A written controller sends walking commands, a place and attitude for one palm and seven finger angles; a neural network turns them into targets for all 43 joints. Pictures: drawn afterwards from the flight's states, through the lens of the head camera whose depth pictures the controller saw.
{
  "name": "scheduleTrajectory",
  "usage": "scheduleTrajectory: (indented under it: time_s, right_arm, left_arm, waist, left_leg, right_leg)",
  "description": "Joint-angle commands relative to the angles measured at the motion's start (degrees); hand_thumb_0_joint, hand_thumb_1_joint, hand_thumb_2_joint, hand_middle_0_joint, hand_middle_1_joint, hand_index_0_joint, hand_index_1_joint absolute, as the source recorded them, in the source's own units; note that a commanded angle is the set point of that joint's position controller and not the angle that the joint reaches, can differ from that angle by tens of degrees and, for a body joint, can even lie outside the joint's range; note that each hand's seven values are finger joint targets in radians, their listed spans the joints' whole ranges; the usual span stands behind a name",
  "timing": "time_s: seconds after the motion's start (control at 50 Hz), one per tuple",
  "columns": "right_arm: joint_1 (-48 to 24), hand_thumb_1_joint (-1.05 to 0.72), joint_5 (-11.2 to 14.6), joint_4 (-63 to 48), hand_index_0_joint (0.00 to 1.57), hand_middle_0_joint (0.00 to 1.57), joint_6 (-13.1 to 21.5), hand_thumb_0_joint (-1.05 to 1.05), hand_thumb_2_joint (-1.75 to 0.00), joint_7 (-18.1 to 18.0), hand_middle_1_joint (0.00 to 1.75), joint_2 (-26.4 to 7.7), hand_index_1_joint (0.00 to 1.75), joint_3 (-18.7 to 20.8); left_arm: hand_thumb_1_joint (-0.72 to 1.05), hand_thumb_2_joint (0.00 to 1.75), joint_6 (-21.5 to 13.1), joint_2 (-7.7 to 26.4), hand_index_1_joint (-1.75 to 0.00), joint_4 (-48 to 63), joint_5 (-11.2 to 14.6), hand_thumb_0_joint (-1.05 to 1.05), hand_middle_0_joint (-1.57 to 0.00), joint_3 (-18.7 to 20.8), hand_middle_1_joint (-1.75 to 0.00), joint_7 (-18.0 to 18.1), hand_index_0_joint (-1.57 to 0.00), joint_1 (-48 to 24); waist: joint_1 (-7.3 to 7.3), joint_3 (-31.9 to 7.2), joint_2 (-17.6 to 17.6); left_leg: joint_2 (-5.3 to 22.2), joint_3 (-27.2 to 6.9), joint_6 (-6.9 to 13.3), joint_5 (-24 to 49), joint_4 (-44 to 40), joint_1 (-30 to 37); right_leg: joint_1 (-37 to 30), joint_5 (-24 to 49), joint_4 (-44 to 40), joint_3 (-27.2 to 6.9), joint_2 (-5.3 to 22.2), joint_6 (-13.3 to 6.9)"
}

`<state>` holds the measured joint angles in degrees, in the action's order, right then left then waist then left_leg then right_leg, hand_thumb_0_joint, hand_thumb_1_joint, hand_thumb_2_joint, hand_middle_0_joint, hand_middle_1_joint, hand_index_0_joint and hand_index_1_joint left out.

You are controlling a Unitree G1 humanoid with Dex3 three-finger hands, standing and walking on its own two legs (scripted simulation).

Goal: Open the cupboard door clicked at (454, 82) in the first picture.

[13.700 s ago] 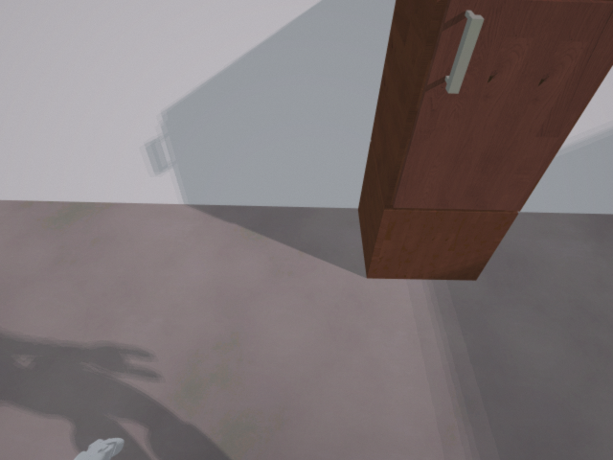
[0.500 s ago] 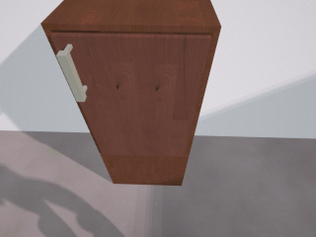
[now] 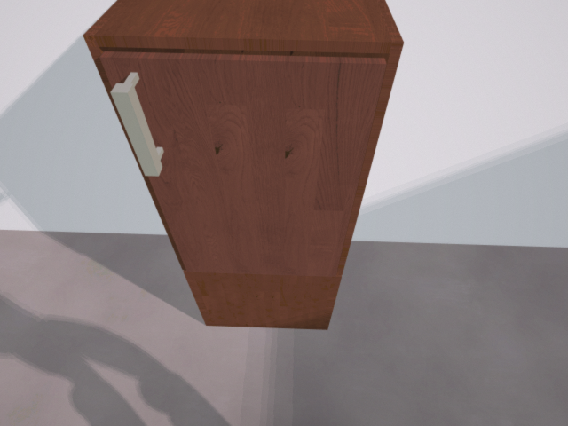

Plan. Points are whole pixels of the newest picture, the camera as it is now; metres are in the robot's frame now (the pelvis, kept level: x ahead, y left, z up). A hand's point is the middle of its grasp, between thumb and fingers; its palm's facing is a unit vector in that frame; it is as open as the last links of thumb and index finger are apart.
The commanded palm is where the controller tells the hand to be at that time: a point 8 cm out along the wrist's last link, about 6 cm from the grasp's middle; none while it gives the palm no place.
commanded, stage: raise the hand with hooked fingers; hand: left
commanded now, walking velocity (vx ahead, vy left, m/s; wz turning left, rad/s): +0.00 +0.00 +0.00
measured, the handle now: (143, 126) +0.50 +0.26 +0.15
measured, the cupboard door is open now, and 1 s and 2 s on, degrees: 0 0 0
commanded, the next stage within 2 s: none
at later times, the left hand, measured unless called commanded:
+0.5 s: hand (103, 409) +0.14 +0.23 +0.00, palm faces +0.16 -0.99 -0.04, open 9.5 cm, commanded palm +0.13 +0.28 +0.02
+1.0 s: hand (68, 325) +0.21 +0.27 +0.08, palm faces +0.06 -0.99 -0.09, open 12.5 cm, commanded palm +0.17 +0.33 +0.09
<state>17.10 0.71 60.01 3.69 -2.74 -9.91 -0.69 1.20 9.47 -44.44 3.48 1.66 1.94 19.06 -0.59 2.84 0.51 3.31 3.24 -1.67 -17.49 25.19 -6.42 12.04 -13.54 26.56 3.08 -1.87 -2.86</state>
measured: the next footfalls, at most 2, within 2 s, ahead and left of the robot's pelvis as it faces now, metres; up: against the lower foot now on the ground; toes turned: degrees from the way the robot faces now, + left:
none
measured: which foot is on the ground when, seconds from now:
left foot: down 0.00-1.00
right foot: down 0.00-1.00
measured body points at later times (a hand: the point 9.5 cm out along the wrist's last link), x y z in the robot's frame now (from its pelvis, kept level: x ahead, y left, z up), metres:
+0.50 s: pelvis -0.04 +0.03 -0.06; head -0.02 +0.05 +0.39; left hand +0.12 +0.29 +0.01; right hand +0.20 -0.18 -0.09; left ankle -0.05 +0.14 -0.74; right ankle +0.01 -0.08 -0.74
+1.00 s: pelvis -0.03 +0.04 -0.03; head -0.03 +0.04 +0.42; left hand +0.20 +0.33 +0.09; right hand +0.15 -0.19 -0.09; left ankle -0.05 +0.14 -0.74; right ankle +0.01 -0.08 -0.74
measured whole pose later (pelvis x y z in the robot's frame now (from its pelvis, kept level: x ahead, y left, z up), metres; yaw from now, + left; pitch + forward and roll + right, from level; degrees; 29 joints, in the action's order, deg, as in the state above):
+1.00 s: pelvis -0.03 +0.04 -0.03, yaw +3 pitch +2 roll -2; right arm 16.4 3.1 35.2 16.8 -5.2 -16.4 -2.7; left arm -8.1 18.1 1.0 16.4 15.4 -17.9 10.6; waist -1.5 -3.0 1.8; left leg 0.2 0.7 1.6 -24.2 43.8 -21.9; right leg 24.2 -18.4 40.5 4.9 2.1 0.4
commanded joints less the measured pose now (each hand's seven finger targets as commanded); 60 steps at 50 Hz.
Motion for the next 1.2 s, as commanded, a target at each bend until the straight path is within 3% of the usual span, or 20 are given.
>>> scheduleTrajectory:
  time_s: [0.0, 0.02, 0.04, 0.06, 0.1, 0.16, 0.2, 0.28, 0.32, 0.36, 0.42, 0.48, 0.52, 0.6, 0.68, 0.82, 0.9, 0.98, 1.04, 1.18]
  right_arm:
    - [-6.35, -0.9, 2.15, -14.5, 0.2, 0.2, 12.84, 0.0, -0.9, -3.22, 0.3, -7.06, 0.3, 2.1]
    - [-8.15, -0.9, 2.66, -19.48, 0.2, 0.2, 13.97, 0.0, -0.9, -2.79, 0.3, -10.06, 0.3, 2.53]
    - [-6.95, -0.9, 1.66, -20.42, 0.2, 0.2, 14.88, 0.0, -0.9, -2.82, 0.3, -11.21, 0.3, 4.08]
    - [-7.12, -0.9, 0.92, -21.7, 0.2, 0.2, 15.55, 0.0, -0.9, -2.72, 0.3, -11.11, 0.3, 4.48]
    - [-7.43, -0.9, 0.52, -25.44, 0.2, 0.2, 15.86, 0.0, -0.9, -1.19, 0.3, -10.63, 0.3, 4.73]
    - [-9.5, -0.9, 0.09, -31.05, 0.2, 0.2, 16.01, 0.0, -0.9, 1.58, 0.3, -11.27, 0.3, 5.57]
    - [-10.05, -0.9, 0.55, -35.12, 0.2, 0.2, 15.49, 0.0, -0.9, 3.0, 0.3, -12.55, 0.3, 5.86]
    - [-10.33, -0.9, 1.26, -41.1, 0.2, 0.2, 13.39, 0.0, -0.9, 1.62, 0.3, -12.54, 0.3, 5.28]
    - [-8.32, -0.9, 1.19, -41.98, 0.2, 0.2, 13.11, 0.0, -0.9, 0.93, 0.3, -11.49, 0.3, 4.72]
    - [-6.18, -0.9, 0.72, -41.27, 0.2, 0.2, 13.2, 0.0, -0.9, 0.43, 0.3, -10.77, 0.3, 3.97]
    - [-3.89, -0.9, 0.04, -38.9, 0.2, 0.2, 13.81, 0.0, -0.9, -0.01, 0.3, -10.82, 0.3, 2.8]
    - [-4.7, -0.9, 0.29, -37.34, 0.2, 0.2, 14.19, 0.0, -0.9, -0.52, 0.3, -11.94, 0.3, 1.72]
    - [-5.32, -0.9, 1.16, -36.94, 0.2, 0.2, 14.06, 0.0, -0.9, -1.19, 0.3, -12.34, 0.3, 1.47]
    - [-8.45, -0.9, 2.57, -39.03, 0.2, 0.2, 13.24, 0.0, -0.9, -1.98, 0.3, -12.07, 0.3, 1.08]
    - [-9.5, -0.9, 1.79, -39.2, 0.2, 0.2, 13.79, 0.0, -0.9, -2.02, 0.3, -10.66, 0.3, 0.33]
    - [-5.08, -0.9, 1.45, -35.3, 0.2, 0.2, 17.27, 0.0, -0.9, -1.29, 0.3, -11.66, 0.3, 0.51]
    - [-5.46, -0.9, 2.28, -34.33, 0.2, 0.2, 17.44, 0.0, -0.9, -2.51, 0.3, -13.04, 0.3, 0.84]
    - [-6.77, -0.9, 2.47, -34.41, 0.2, 0.2, 16.86, 0.0, -0.9, -3.77, 0.3, -13.17, 0.3, 0.38]
    - [-7.34, -0.9, 2.28, -34.7, 0.2, 0.2, 16.76, 0.0, -0.9, -3.79, 0.3, -12.19, 0.3, -0.05]
    - [-7.57, -0.9, 2.9, -33.28, 0.2, 0.2, 15.56, 0.0, -0.9, -3.94, 0.3, -12.62, 0.3, -0.77]
  left_arm:
    - [0.81, 0.86, -6.54, -0.66, -0.36, 35.7, 5.26, 0.0, -0.21, -0.92, -0.36, 5.23, -0.21, 5.81]
    - [0.78, 0.85, -9.1, 2.61, -0.37, 46.94, 7.62, 0.0, -0.21, 1.23, -0.37, 3.7, -0.21, -6.36]
    - [0.76, 0.84, -12.24, 6.77, -0.39, 46.51, 7.19, 0.0, -0.21, 5.58, -0.39, 2.32, -0.21, -5.43]
    - [0.74, 0.83, -15.41, 5.64, -0.4, 41.84, 7.09, 0.0, -0.21, 6.19, -0.4, 0.63, -0.21, -2.88]
    - [0.69, 0.81, -21.27, 2.5, -0.43, 33.23, 8.31, 0.0, -0.22, 7.23, -0.43, -4.59, -0.22, 8.91]
    - [0.62, 0.78, -32.47, 0.34, -0.48, 33.3, 11.66, 0.0, -0.22, 6.8, -0.48, -15.49, -0.22, 16.06]
    - [0.57, 0.76, -35.25, 4.64, -0.51, 35.0, 12.36, 0.0, -0.22, 9.38, -0.51, -22.29, -0.22, 15.12]
    - [0.48, 0.72, -29.67, 9.58, -0.57, 49.02, 14.03, 0.0, -0.23, 12.28, -0.57, -22.1, -0.23, 3.02]
    - [0.43, 0.7, -29.15, 9.51, -0.6, 57.11, 13.6, 0.0, -0.23, 12.33, -0.6, -18.53, -0.23, -4.8]
    - [0.39, 0.68, -30.66, 9.42, -0.63, 66.98, 12.25, 0.0, -0.24, 10.87, -0.63, -14.7, -0.24, -9.33]
    - [0.32, 0.65, -31.91, 8.04, -0.68, 70.94, 9.19, 0.0, -0.24, 6.26, -0.68, -12.29, -0.24, -9.54]
    - [0.25, 0.62, -29.41, 8.95, -0.72, 65.61, 8.89, 0.0, -0.25, 4.33, -0.72, -14.8, -0.25, -11.09]
    - [0.2, 0.6, -24.75, 11.17, -0.75, 58.76, 9.27, 0.0, -0.25, 6.59, -0.75, -17.18, -0.25, -9.47]
    - [0.11, 0.56, -12.92, 12.97, -0.81, 52.78, 12.93, 0.0, -0.26, 13.14, -0.81, -20.16, -0.26, -2.27]
    - [0.01, 0.52, -10.25, 16.18, -0.87, 59.68, 16.38, 0.0, -0.26, 20.56, -0.87, -17.24, -0.26, -4.68]
    - [-0.15, 0.45, -17.22, 14.29, -0.98, 62.87, 13.56, 0.0, -0.27, 15.71, -0.98, -15.56, -0.27, -14.29]
    - [-0.24, 0.41, -13.49, 16.92, -1.03, 57.36, 13.66, 0.0, -0.28, 16.37, -1.03, -19.66, -0.28, -17.48]
    - [-0.34, 0.37, -9.36, 23.37, -1.1, 56.01, 14.91, 0.0, -0.29, 22.81, -1.1, -21.12, -0.29, -22.1]
    - [-0.41, 0.34, -8.64, 24.34, -1.14, 57.92, 16.41, 0.0, -0.29, 25.63, -1.14, -20.88, -0.29, -25.17]
    - [-0.5, 0.3, -3.88, 23.08, -1.2, 47.77, 16.19, 0.0, -0.3, 22.99, -1.2, -24.06, -0.3, -31.91]
  waist:
    - [1.21, -11.31, 6.68]
    - [2.46, -3.49, -0.9]
    - [2.91, -4.92, -6.42]
    - [2.75, -0.7, -12.24]
    - [-0.89, -0.19, -16.99]
    - [-2.9, -4.81, -14.0]
    - [-3.49, -9.26, -4.04]
    - [-2.47, -14.13, -3.56]
    - [-0.64, -15.18, 1.99]
    - [0.6, -17.37, 8.03]
    - [2.64, -17.95, 9.03]
    - [4.3, -13.76, 7.01]
    - [3.56, -12.35, 3.29]
    - [-1.51, -14.83, 0.45]
    - [-3.79, -17.08, -0.86]
    - [0.23, -13.51, 5.21]
    - [0.4, -12.22, 3.34]
    - [-1.72, -12.55, 3.74]
    - [-2.57, -15.1, 5.27]
    - [-1.41, -8.47, 4.71]
  left_leg:
    - [-1.56, -1.31, 2.6, 16.88, -1.63, -3.36]
    - [-1.86, -3.38, 2.87, 14.08, -0.5, -7.15]
    - [-2.33, -2.34, 3.36, 10.67, 2.03, -8.38]
    - [-2.71, -2.43, 3.49, 6.89, 4.02, -12.92]
    - [-3.99, -2.49, 2.59, 2.59, 7.87, -20.15]
    - [-5.29, -1.01, 1.28, 0.32, 15.5, -27.58]
    - [-6.19, 0.14, 1.22, 2.06, 19.25, -27.76]
    - [-6.22, 0.33, 2.46, -2.66, 21.03, -31.34]
    - [-5.25, -1.43, 2.67, -4.57, 20.45, -28.83]
    - [-4.29, -3.19, 2.88, -0.6, 20.52, -23.96]
    - [-3.12, -4.98, 2.87, 3.97, 20.87, -21.23]
    - [-2.51, -6.74, 2.81, 1.54, 19.94, -22.94]
    - [-2.64, -7.08, 2.71, -3.02, 18.01, -25.31]
    - [-3.39, -6.08, 2.03, -1.9, 13.75, -25.62]
    - [-3.11, -5.69, 1.53, 5.05, 11.96, -23.04]
    - [-2.36, -5.57, 1.0, 7.7, 10.41, -16.72]
    - [-2.61, -5.77, 1.86, 4.66, 8.76, -15.87]
    - [-2.89, -5.74, 2.12, 6.6, 6.54, -13.69]
    - [-3.01, -5.4, 1.64, 12.6, 5.67, -10.04]
    - [-3.03, -4.24, 2.31, 11.62, 3.56, -8.71]
  right_leg:
    - [-2.43, 10.4, -0.49, -1.22, 3.4, 0.89]
    - [2.09, 8.65, -0.59, -1.1, 3.42, 1.85]
    - [5.83, 3.16, -0.73, -0.51, 3.47, 2.58]
    - [10.34, -2.39, -0.42, -0.12, 3.31, 3.22]
    - [13.12, -8.16, 3.42, -0.78, 3.28, 3.11]
    - [14.15, -5.83, 11.18, -2.15, 3.49, 2.05]
    - [13.47, -1.27, 14.99, -3.4, 4.36, 0.67]
    - [16.64, -10.39, 15.65, -4.79, 3.97, 1.92]
    - [19.01, -13.59, 16.15, -3.81, 3.13, 1.88]
    - [19.22, -5.9, 18.65, -1.78, 2.28, 1.22]
    - [20.93, -1.09, 20.43, -0.07, 1.79, 0.78]
    - [21.48, -3.0, 19.22, 0.81, 1.28, 1.09]
    - [19.71, -6.64, 17.12, 0.97, 1.43, 1.45]
    - [12.08, -6.13, 14.09, 1.47, 2.1, 1.54]
    - [6.86, -0.37, 13.75, 2.16, 1.83, 1.52]
    - [10.2, 1.39, 11.92, 1.95, 1.36, 1.36]
    - [8.01, 0.11, 9.1, 1.34, 1.83, 1.54]
    - [3.45, 1.83, 7.06, 1.12, 1.87, 1.24]
    - [0.46, 8.19, 6.53, 1.42, 1.78, 1.22]
    - [0.47, 9.53, 2.82, 0.59, 1.39, 1.32]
